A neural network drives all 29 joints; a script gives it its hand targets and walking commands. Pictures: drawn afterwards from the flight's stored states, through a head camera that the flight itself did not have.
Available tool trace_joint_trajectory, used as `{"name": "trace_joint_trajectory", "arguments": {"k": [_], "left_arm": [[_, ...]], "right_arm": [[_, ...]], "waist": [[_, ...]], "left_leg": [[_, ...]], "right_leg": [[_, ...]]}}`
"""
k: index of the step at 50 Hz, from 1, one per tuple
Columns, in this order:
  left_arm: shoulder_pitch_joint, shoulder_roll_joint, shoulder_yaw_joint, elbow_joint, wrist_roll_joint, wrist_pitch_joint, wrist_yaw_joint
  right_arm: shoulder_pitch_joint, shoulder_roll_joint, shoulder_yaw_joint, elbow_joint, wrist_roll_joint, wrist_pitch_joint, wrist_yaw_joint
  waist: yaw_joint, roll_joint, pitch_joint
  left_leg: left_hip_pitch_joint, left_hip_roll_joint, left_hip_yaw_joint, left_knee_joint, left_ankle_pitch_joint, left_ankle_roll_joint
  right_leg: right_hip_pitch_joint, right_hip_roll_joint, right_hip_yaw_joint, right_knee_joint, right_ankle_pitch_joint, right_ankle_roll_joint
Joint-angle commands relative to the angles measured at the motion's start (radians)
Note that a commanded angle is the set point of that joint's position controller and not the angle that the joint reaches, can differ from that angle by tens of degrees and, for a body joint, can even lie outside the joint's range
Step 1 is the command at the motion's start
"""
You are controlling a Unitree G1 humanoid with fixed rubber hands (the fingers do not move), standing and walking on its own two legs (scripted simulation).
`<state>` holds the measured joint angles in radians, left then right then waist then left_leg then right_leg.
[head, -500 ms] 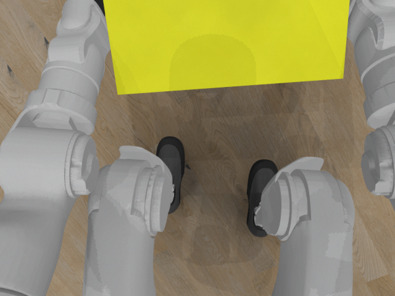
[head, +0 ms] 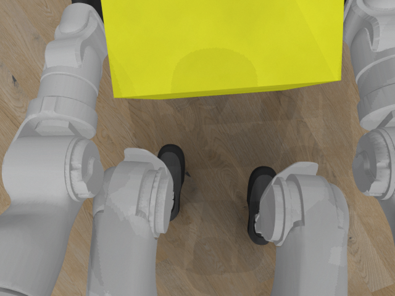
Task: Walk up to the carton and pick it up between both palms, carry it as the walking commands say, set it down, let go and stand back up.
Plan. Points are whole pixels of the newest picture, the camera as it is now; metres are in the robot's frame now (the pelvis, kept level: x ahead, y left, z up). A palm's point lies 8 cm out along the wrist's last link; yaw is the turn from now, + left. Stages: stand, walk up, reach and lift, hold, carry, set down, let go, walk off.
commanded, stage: reach and lift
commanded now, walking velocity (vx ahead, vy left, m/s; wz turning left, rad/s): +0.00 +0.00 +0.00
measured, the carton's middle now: (217, 23) +0.53 +0.03 -0.23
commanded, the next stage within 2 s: none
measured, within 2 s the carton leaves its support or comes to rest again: neither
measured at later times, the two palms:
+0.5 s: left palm out of the picture +0.53 +0.23 -0.08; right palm out of the picture +0.57 -0.15 -0.08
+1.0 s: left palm out of the picture +0.52 +0.23 -0.02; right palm out of the picture +0.56 -0.15 -0.02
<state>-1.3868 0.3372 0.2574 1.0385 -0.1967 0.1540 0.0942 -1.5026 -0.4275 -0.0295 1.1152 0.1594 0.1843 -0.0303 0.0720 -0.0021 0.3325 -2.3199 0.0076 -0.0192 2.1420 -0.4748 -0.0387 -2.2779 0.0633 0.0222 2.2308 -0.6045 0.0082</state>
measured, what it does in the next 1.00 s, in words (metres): rises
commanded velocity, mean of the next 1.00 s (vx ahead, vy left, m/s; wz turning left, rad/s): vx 0.00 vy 0.00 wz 0.00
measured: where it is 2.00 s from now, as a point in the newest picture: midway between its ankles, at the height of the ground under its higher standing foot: (213, 206)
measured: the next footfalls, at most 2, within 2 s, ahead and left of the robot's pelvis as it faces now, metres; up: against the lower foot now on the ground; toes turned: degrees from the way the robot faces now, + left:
none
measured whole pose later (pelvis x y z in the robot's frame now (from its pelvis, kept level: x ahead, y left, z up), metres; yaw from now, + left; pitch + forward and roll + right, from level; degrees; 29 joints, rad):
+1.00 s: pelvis +0.01 +0.00 +0.08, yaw -1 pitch +48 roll +0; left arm -1.15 0.18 0.49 0.66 0.05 0.39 0.02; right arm -1.28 -0.30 -0.26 0.85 -0.04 0.36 0.04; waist 0.07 -0.02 -0.04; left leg -2.25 -0.04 -0.05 1.87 -0.45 -0.05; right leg -2.21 0.09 0.03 1.93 -0.56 0.02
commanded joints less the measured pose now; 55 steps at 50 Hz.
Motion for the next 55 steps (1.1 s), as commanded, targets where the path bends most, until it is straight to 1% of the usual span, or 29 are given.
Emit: {"name": "trace_joint_trajectory", "arguments": {"k": [1, 7, 15, 19, 24, 28, 32, 36, 43, 50, 55], "left_arm": [[-0.622, -0.833, -0.287, -0.269, -0.059, -0.002, -0.248], [-0.620, -0.868, -0.314, -0.337, -0.050, 0.028, -0.255], [-0.591, -0.920, -0.289, -0.373, 0.019, 0.083, -0.271], [-0.567, -0.951, -0.276, -0.377, 0.046, 0.111, -0.285], [-0.556, -0.985, -0.286, -0.407, 0.053, 0.141, -0.299], [-0.540, -1.001, -0.291, -0.420, 0.060, 0.163, -0.306], [-0.508, -1.007, -0.273, -0.416, 0.083, 0.178, -0.314], [-0.495, -1.012, -0.272, -0.440, 0.089, 0.188, -0.321], [-0.473, -1.031, -0.293, -0.482, 0.079, 0.210, -0.332], [-0.445, -1.049, -0.276, -0.467, 0.102, 0.223, -0.344], [-0.427, -1.059, -0.253, -0.449, 0.125, 0.232, -0.353]], "right_arm": [[-0.512, 0.910, 0.213, -0.303, 0.070, -0.022, 0.229], [-0.489, 0.953, 0.215, -0.349, 0.056, 0.004, 0.232], [-0.449, 1.011, 0.178, -0.339, 0.016, 0.052, 0.255], [-0.422, 1.029, 0.152, -0.321, -0.012, 0.072, 0.266], [-0.415, 1.040, 0.140, -0.338, -0.031, 0.091, 0.274], [-0.407, 1.047, 0.133, -0.345, -0.042, 0.107, 0.282], [-0.387, 1.055, 0.122, -0.335, -0.056, 0.118, 0.290], [-0.384, 1.067, 0.128, -0.352, -0.058, 0.126, 0.293], [-0.361, 1.096, 0.146, -0.393, -0.059, 0.146, 0.291], [-0.333, 1.122, 0.137, -0.387, -0.076, 0.158, 0.294], [-0.315, 1.130, 0.115, -0.376, -0.095, 0.164, 0.297]], "waist": [[0.046, -0.104, -1.292], [0.039, -0.099, -1.400], [0.053, -0.071, -1.406], [0.044, -0.062, -1.391], [0.027, -0.050, -1.443], [0.019, -0.046, -1.465], [0.027, -0.049, -1.447], [0.035, -0.059, -1.492], [0.030, -0.071, -1.578], [0.034, -0.074, -1.547], [0.031, -0.074, -1.525]], "left_leg": [[0.669, -0.072, 0.125, -0.084, 0.322, 0.025], [0.707, -0.076, 0.129, -0.105, 0.331, 0.021], [0.704, -0.081, 0.138, -0.155, 0.283, 0.018], [0.695, -0.084, 0.137, -0.184, 0.264, 0.016], [0.725, -0.091, 0.134, -0.217, 0.279, 0.010], [0.741, -0.096, 0.132, -0.245, 0.289, 0.007], [0.731, -0.099, 0.130, -0.271, 0.289, 0.008], [0.746, -0.101, 0.129, -0.291, 0.306, 0.008], [0.786, -0.105, 0.130, -0.335, 0.334, 0.006], [0.785, -0.108, 0.130, -0.394, 0.311, 0.008], [0.788, -0.108, 0.128, -0.436, 0.282, 0.008]], "right_leg": [[0.537, 0.029, -0.068, -0.220, 0.331, -0.017], [0.567, 0.035, -0.083, -0.235, 0.344, -0.012], [0.515, 0.045, -0.096, -0.281, 0.282, -0.012], [0.489, 0.047, -0.100, -0.310, 0.260, -0.016], [0.495, 0.051, -0.106, -0.341, 0.271, -0.020], [0.499, 0.054, -0.108, -0.367, 0.281, -0.023], [0.495, 0.057, -0.105, -0.391, 0.284, -0.024], [0.532, 0.061, -0.101, -0.409, 0.310, -0.023], [0.617, 0.069, -0.097, -0.455, 0.355, -0.022], [0.640, 0.071, -0.091, -0.518, 0.340, -0.020], [0.647, 0.071, -0.090, -0.561, 0.314, -0.020]]}}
